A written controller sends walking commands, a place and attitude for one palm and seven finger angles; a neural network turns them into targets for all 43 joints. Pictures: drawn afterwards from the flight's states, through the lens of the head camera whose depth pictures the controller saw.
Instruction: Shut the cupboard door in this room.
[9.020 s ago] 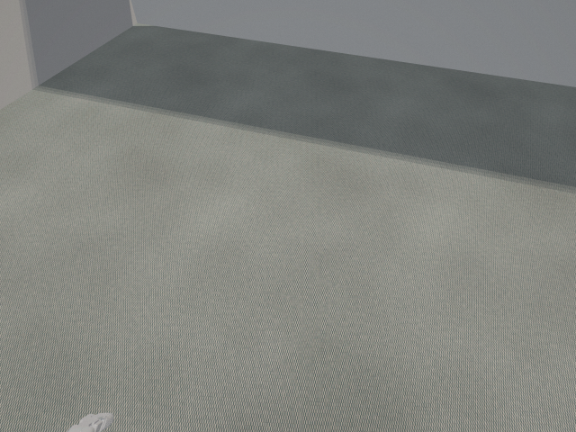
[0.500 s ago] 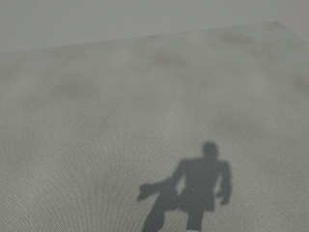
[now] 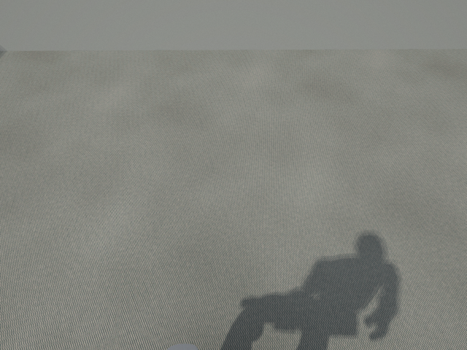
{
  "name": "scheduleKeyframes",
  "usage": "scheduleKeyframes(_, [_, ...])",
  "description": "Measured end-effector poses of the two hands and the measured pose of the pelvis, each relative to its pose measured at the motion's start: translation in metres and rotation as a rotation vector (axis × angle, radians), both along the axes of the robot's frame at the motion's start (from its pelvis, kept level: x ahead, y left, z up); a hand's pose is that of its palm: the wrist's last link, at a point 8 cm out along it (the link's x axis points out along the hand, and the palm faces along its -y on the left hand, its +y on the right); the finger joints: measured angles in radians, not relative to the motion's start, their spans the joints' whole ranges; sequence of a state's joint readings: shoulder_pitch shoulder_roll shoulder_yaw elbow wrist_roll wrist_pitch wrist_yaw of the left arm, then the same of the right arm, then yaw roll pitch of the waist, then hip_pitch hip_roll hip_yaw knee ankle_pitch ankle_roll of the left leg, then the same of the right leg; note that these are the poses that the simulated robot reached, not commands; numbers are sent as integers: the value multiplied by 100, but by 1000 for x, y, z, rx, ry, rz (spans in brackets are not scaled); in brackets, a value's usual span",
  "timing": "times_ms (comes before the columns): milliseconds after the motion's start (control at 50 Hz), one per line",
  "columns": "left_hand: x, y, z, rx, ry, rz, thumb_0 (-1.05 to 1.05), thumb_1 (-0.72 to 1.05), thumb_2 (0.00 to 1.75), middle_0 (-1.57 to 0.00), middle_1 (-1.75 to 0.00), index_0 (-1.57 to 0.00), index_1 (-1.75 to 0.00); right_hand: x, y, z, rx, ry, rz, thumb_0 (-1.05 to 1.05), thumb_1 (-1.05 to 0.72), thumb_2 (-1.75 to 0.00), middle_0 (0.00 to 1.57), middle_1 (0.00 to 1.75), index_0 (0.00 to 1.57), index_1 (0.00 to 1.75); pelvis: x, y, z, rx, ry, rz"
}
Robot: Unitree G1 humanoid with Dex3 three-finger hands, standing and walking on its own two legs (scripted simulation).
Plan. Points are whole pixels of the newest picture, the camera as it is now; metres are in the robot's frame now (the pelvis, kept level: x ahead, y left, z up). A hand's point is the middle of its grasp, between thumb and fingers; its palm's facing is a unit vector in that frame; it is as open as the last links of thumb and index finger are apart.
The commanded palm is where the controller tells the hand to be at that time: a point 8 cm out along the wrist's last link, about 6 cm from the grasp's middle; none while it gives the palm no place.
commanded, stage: turn or walk to find it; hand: left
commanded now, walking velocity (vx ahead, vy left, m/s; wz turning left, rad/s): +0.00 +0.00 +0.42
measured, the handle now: out of the picture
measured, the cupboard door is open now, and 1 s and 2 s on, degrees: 88 88 88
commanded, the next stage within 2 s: none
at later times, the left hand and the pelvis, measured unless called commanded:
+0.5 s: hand out of the picture +0.05 +0.22 -0.15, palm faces +0.20 -0.94 -0.29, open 7.4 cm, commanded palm none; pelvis -0.02 +0.00 -0.01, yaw +11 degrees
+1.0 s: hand out of the picture -0.11 +0.22 -0.19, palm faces +0.44 -0.86 -0.25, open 7.4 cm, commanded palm none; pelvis -0.05 +0.01 -0.01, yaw +24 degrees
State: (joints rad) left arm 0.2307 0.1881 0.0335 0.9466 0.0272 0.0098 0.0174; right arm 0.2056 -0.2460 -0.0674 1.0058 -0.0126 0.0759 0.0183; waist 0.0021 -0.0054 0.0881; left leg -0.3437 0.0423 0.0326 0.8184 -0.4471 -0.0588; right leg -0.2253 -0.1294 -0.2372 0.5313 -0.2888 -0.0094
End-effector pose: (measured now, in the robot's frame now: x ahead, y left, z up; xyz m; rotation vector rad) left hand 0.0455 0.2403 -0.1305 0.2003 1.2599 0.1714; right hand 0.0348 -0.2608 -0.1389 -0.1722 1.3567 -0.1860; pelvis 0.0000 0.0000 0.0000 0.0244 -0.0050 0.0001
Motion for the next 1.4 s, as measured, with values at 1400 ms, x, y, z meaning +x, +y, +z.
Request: scheduleKeyframes(1400, [-146, -9, 19, 93, -139, 555, 0, 91, 90, -20, -30, -20, -30, 103, 57, -16, 75, -76, 589, 0, -91, -90, 21, 30, 20, 30, -46, -26, -6, 0, -9, 610])
